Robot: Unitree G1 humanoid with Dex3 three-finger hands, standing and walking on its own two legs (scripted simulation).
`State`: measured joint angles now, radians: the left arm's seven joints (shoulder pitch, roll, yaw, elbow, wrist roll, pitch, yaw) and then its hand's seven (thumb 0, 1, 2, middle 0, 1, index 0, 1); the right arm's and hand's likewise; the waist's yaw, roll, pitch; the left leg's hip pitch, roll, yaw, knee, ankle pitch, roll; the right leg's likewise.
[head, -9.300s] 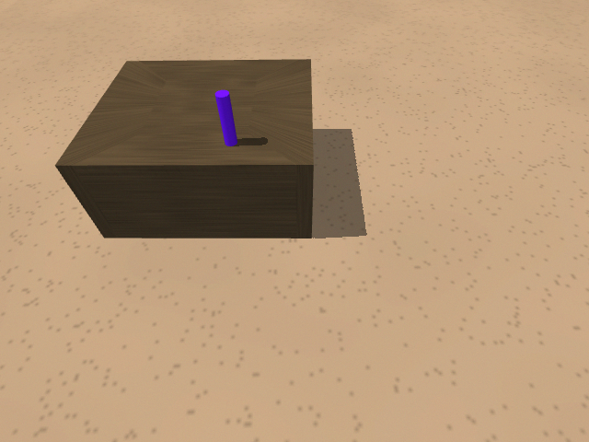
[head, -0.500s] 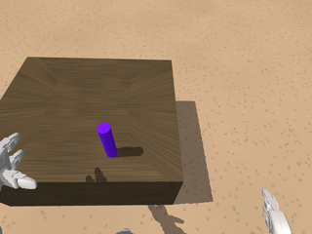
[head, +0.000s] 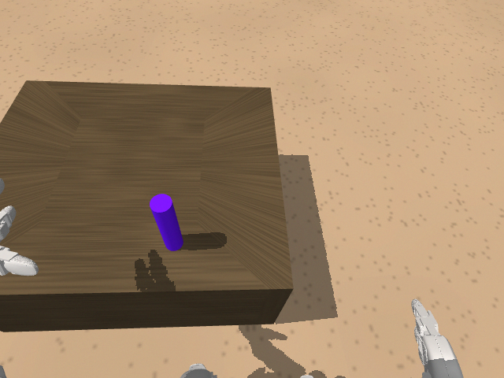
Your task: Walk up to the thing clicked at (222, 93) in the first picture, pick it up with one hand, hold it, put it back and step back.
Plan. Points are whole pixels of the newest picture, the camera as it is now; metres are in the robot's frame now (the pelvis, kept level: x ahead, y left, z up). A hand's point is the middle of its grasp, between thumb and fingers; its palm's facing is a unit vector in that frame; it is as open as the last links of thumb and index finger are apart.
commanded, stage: go down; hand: left
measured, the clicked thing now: (168, 225) +0.48 +0.20 -0.21
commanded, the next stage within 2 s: approach in 0.42 s
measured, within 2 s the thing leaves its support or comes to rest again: neither
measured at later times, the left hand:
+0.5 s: hand (12, 215) +0.36 +0.37 +0.04, palm faces +0.17 -0.98 -0.07, open 17.5 cm
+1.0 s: hand (87, 227) +0.40 +0.32 -0.09, palm faces +0.16 -0.98 +0.08, open 17.4 cm
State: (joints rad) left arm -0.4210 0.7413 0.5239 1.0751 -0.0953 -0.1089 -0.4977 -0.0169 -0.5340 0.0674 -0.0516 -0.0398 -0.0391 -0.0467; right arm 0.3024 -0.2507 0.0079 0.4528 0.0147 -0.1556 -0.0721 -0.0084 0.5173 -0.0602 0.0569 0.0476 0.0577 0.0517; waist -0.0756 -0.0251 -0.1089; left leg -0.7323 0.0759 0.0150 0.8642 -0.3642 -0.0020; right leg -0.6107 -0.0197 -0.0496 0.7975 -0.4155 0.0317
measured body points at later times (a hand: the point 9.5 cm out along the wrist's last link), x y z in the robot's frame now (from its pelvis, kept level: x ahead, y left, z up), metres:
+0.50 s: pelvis +0.00 +0.01 +0.00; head +0.07 +0.04 +0.44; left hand +0.35 +0.42 +0.05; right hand +0.16 -0.26 -0.05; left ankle +0.03 +0.12 -0.70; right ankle -0.02 -0.14 -0.70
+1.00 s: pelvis -0.02 +0.00 -0.07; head +0.13 +0.08 +0.35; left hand +0.39 +0.37 -0.09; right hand +0.15 -0.27 -0.06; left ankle +0.03 +0.12 -0.70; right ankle -0.02 -0.14 -0.70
